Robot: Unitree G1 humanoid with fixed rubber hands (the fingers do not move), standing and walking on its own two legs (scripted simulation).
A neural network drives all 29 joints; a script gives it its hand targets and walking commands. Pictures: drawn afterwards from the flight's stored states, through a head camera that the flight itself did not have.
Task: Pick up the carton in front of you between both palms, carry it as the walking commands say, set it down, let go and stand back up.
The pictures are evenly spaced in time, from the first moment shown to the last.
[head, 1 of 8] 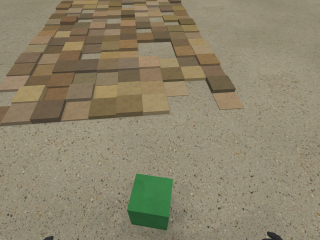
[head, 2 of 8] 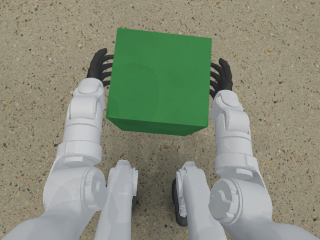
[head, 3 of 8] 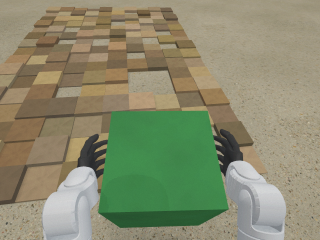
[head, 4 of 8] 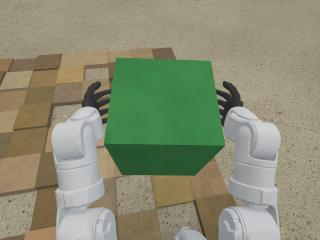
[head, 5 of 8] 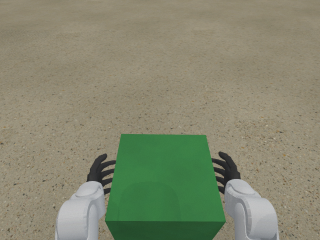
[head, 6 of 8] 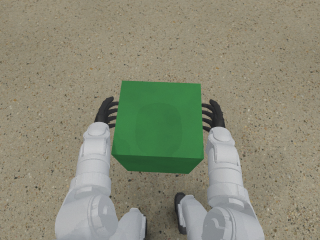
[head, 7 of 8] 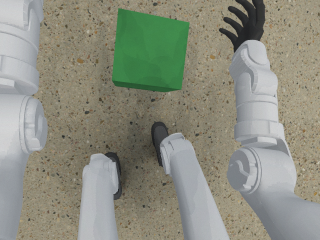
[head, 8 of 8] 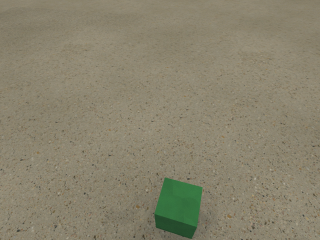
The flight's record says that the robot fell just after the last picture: no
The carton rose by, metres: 0.78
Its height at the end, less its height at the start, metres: +0.00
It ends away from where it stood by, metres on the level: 6.45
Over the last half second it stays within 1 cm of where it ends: yes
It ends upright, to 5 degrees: yes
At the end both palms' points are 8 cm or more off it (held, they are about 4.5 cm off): yes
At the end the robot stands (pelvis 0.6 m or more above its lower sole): yes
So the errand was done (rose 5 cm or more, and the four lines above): yes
